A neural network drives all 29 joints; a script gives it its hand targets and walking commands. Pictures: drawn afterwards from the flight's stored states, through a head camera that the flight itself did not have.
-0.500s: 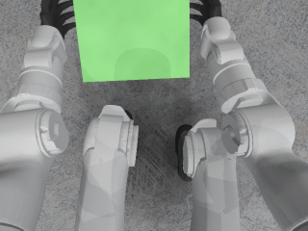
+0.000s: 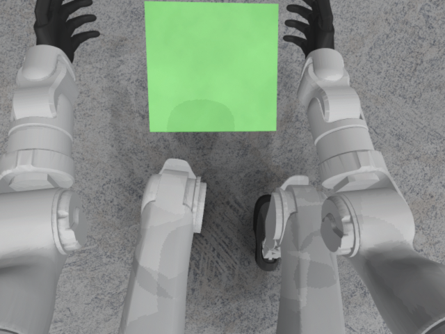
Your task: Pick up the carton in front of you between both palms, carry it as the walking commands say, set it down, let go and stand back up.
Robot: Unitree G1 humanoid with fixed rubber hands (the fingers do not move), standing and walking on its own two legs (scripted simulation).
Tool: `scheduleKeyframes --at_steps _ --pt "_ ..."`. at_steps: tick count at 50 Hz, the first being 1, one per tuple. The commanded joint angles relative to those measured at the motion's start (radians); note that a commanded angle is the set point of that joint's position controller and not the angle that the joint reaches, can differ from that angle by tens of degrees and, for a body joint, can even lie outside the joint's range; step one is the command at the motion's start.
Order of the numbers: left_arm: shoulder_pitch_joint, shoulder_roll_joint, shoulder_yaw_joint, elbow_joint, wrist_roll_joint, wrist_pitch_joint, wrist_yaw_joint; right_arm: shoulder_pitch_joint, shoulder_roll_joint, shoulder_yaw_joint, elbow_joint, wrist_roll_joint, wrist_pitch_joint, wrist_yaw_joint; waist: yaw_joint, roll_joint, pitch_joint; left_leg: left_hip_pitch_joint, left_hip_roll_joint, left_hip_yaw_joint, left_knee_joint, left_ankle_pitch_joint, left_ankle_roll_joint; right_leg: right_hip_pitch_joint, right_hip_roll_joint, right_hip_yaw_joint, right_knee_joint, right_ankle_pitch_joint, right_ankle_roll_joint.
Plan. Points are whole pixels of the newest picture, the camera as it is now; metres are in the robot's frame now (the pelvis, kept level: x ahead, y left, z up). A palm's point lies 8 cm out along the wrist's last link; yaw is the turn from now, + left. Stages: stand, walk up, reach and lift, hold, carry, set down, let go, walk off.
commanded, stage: set down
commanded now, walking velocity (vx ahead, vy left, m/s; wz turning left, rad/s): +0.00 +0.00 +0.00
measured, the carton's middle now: (211, 83) +0.48 +0.09 -0.29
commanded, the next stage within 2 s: let go in 0.74 s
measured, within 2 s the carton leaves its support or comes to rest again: neither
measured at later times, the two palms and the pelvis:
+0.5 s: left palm out of the picture +0.47 +0.32 +0.02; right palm (395, 1) +0.53 -0.07 +0.02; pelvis +0.02 +0.00 +0.13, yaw +1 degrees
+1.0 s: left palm out of the picture +0.42 +0.32 +0.15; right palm out of the picture +0.47 -0.10 +0.15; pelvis +0.06 +0.01 +0.26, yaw +3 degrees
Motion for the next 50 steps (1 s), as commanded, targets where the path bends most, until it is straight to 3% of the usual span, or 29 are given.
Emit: scheduleKeyframes --at_steps 1,7,15,21,30,39,44,50 --pt "-0.197 0.103 0.022 -0.101 0.023 -0.005 -0.005 -0.191 -0.092 -0.059 -0.063 -0.036 -0.016 0.006 0.006 0.134 -1.065 0.796 -0.003 0.063 -0.268 0.235 -0.053 0.243 0.041 -0.141 -0.225 0.069 -0.024" --pt "-0.137 0.098 0.055 -0.088 0.056 -0.012 -0.02 -0.14 -0.052 -0.054 -0.036 -0.041 -0.03 0.021 0.02 0.121 -1.119 0.812 -0.014 0.078 -0.346 0.289 -0.053 0.307 0.041 -0.126 -0.326 0.12 -0.015" --pt "-0.077 0.141 0.117 -0.155 0.067 -0.001 -0.047 -0.106 -0.017 -0.003 -0.195 -0.033 -0.006 0.016 0.057 0.044 -1.257 0.917 -0.02 0.105 -0.459 0.368 -0.037 0.518 0.038 -0.111 -0.475 0.194 0.002" --pt "-0.042 0.135 0.124 -0.191 0.063 0.018 -0.076 -0.052 -0.004 -0.007 -0.256 -0.055 0.022 0.01 0.035 0.041 -1.264 1.018 -0.025 0.104 -0.562 0.416 -0.034 0.614 0.031 -0.104 -0.59 0.235 0.004" --pt "0.013 0.098 0.131 -0.179 0.103 0.006 -0.093 0.05 0.016 -0.037 -0.226 -0.08 0.005 0.034 0.01 0.096 -1.201 1.212 -0.03 0.074 -0.727 0.51 -0.039 0.662 0.023 -0.089 -0.77 0.286 0.001" --pt "0.072 0.067 0.145 -0.14 0.15 -0.026 -0.099 0.121 0.027 -0.049 -0.195 -0.101 -0.024 0.059 0.001 0.092 -1.126 1.341 -0.026 0.053 -0.902 0.535 -0.033 0.792 0.005 -0.067 -0.954 0.328 0.004" --pt "0.244 0.049 0.118 -0.185 0.199 -0.024 -0.107 0.314 0.042 -0.046 -0.231 -0.16 -0.023 0.056 -0.013 0.092 -1.165 1.501 -0.025 0.044 -0.993 0.581 -0.027 0.927 0.003 -0.063 -1.05 0.385 0.007" --pt "0.493 0.016 0.048 -0.338 0.202 -0.037 -0.101 0.543 0.035 -0.006 -0.362 -0.173 -0.047 0.074 -0.017 0.123 -1.072 1.721 -0.011 0.014 -1.114 0.638 -0.022 1.033 -0.008 -0.049 -1.169 0.404 -0.006"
